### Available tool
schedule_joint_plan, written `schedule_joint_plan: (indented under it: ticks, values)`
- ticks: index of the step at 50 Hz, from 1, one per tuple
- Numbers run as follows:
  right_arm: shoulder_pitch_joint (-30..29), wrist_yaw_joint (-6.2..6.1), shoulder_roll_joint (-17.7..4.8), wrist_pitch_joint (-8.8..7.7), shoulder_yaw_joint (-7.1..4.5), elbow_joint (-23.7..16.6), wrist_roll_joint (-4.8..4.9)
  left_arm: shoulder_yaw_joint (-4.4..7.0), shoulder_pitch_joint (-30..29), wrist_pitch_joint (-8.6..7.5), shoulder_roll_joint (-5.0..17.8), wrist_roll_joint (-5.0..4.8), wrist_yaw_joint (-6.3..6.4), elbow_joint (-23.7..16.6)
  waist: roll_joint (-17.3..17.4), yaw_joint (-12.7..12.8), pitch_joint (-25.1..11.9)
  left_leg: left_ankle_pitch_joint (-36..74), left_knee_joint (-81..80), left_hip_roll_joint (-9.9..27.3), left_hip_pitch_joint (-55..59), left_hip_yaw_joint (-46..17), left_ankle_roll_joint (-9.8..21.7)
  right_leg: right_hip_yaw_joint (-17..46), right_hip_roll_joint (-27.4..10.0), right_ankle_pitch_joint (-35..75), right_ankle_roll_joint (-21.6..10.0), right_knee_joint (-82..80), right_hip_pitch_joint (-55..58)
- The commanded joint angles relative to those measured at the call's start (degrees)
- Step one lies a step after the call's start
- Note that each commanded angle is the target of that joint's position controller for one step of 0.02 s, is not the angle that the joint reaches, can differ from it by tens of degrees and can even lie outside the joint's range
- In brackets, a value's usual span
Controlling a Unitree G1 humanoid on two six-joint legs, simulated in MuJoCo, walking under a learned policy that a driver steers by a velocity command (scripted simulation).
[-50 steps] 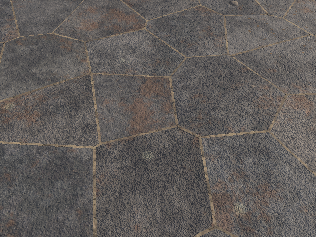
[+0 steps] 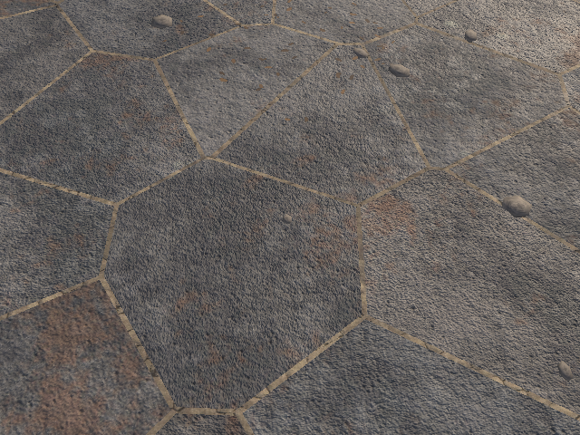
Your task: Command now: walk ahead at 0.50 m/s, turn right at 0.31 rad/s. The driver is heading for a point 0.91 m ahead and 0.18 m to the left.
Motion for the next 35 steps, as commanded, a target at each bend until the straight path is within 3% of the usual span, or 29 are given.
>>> schedule_joint_plan:
  ticks: [1, 3, 5, 10, 13, 16, 18, 19, 20, 21, 22, 23, 24, 25, 26, 29, 35]
  values:
    - [7.4, 0.26, -4.4, -1.33, -1.10, 0.6, 0.53, 0.11, 2.4, 0.53, 1.9, 1.16, -1.16, -3.3, 7.0, -1.7, -3.2, 4.8, -17.0, 15.0, 12.2, -18.4, 7.9, 1.5, -5.0, 2.6, 0.8, 0.3, -12.0]
    - [9.9, 0.78, -4.8, -2.48, -1.24, 2.1, 1.14, -0.06, 1.6, 1.03, 1.3, 1.28, -1.55, -3.7, 7.2, -1.2, -3.6, 11.3, -17.7, 14.8, 12.6, -15.4, 8.6, 1.1, -4.9, 3.1, 1.0, -1.8, -12.9]
    - [11.1, 0.92, -5.6, -2.87, -1.46, 2.9, 1.40, -0.37, -2.5, 1.17, 1.1, 1.48, -2.02, -5.2, 7.1, -1.4, -2.5, 10.7, -19.8, 15.0, 12.9, -13.1, 9.3, 0.3, -5.9, 6.1, 1.6, -5.1, -16.4]
    - [14.4, 1.10, -6.0, -2.26, -1.56, 4.7, 1.67, -2.23, -15.4, 0.55, -0.9, 1.12, -3.02, -9.4, 6.9, -3.8, 0.1, 10.9, -22.4, 12.1, 11.3, -6.3, 8.2, -5.8, -8.5, 16.0, 3.2, -22.8, -14.9]
    - [17.6, 1.14, -7.7, -1.97, -1.94, 6.0, 1.63, -2.48, -19.6, 0.29, -0.2, 0.69, -2.76, -10.6, 7.2, -5.2, 0.1, 14.5, -20.6, 13.1, 13.8, -5.6, 7.7, -8.1, -7.5, 15.9, 2.9, -29.5, -11.3]
    - [18.8, 0.82, -8.6, -1.23, -2.18, 7.0, 1.46, -2.15, -20.1, -0.10, 0.9, 0.76, -2.14, -11.2, 7.5, -4.8, 0.2, 19.0, -17.0, 15.3, 17.9, -6.4, 7.0, -8.7, -6.4, 11.9, 1.1, -33.7, -8.5]
    - [18.8, 0.59, -8.3, -0.57, -2.01, 7.6, 1.84, -1.43, -12.3, -0.90, 1.5, 1.47, -1.50, -8.7, 5.3, -1.0, -3.0, 29.0, -5.9, 13.4, 17.5, -4.4, 5.6, -9.4, -3.8, 11.9, -0.6, -40.3, 3.4]
    - [19.1, 0.53, -6.9, -0.47, -1.48, 7.4, 2.05, -0.43, -3.4, -1.68, 3.9, 2.37, -0.84, -5.8, 2.5, 2.4, -8.7, 25.6, 5.0, 10.4, 12.1, -2.5, 4.3, -6.1, -6.3, 11.4, -2.1, -41.4, 16.3]
    - [18.8, 0.74, -2.7, -0.63, -0.20, 4.1, 2.94, 0.92, 5.7, -2.11, 9.6, 3.65, 0.10, -5.2, -6.7, 5.3, -17.0, 4.2, 23.5, 5.5, -2.1, 0.8, 2.1, 13.2, -23.0, 3.8, -6.0, -44.4, 31.9]
    - [22.4, 0.28, -2.4, -0.26, -0.47, 3.9, 2.97, 1.93, 6.4, -1.25, 12.9, 2.07, 0.29, -4.6, -13.1, 3.5, -18.5, -21.9, 35.4, -0.8, -14.4, -0.5, 1.8, 30.5, -31.6, 2.2, -10.1, -51.3, 33.7]
    - [18.6, -0.08, -6.5, 0.49, -1.71, 4.7, 1.85, 1.03, 2.6, -0.90, 8.5, 0.74, 0.21, -4.9, -4.9, 2.4, -11.1, -18.2, 39.1, 2.6, -17.2, -5.3, 2.5, 24.8, -28.3, -0.3, -8.9, -51.5, 27.2]
    - [16.3, 0.44, -5.3, 0.37, -1.61, 4.4, 1.93, -0.03, -1.9, -1.25, 4.8, 0.42, -0.02, -5.4, -3.6, 0.5, -5.3, -13.0, 37.6, 4.6, -16.7, -6.1, 2.6, 16.9, -25.4, 2.6, -7.1, -53.5, 20.1]
    - [15.7, 0.70, -4.2, 0.64, -1.53, 4.8, 1.97, -0.60, -4.5, -1.67, 2.4, 0.41, -0.19, -5.5, -3.1, -1.0, -2.9, -10.0, 35.3, 5.9, -14.6, -5.8, 2.4, 11.0, -22.6, 6.3, -5.1, -55.6, 15.6]
    - [15.9, 1.02, -4.0, 1.31, -1.71, 5.3, 1.24, -0.93, -5.2, -2.09, 1.3, 0.24, 0.01, -5.2, -3.9, -2.1, -1.5, -8.4, 34.1, 6.5, -12.9, -5.6, 1.8, 6.7, -20.7, 9.8, -3.6, -56.9, 12.7]
    - [16.7, 1.47, -3.3, 2.02, -1.69, 5.9, 0.73, -1.07, -5.3, -2.55, 0.7, 0.19, 0.21, -4.7, -4.1, -3.1, -1.3, -6.8, 34.1, 6.6, -11.6, -5.3, 1.3, 3.3, -19.4, 13.4, -2.9, -57.7, 11.2]
    - [13.6, 2.31, -2.2, 3.14, -1.97, 4.8, 0.68, -0.60, -2.8, -3.86, 1.9, -0.37, 0.47, -3.2, -2.6, -3.9, -0.8, -2.0, 34.4, 6.7, -14.8, -4.7, 0.5, -2.8, -18.9, 23.7, -2.9, -58.5, 12.2]
    - [1.8, 3.24, -0.9, 3.35, -1.26, 0.6, 0.56, -0.69, 1.1, -3.77, 1.4, -0.20, 0.92, -0.7, -2.2, -2.4, 2.1, 8.7, 22.0, 6.5, -19.4, -1.7, -0.3, -12.1, -17.3, 30.2, -2.6, -58.5, 14.2]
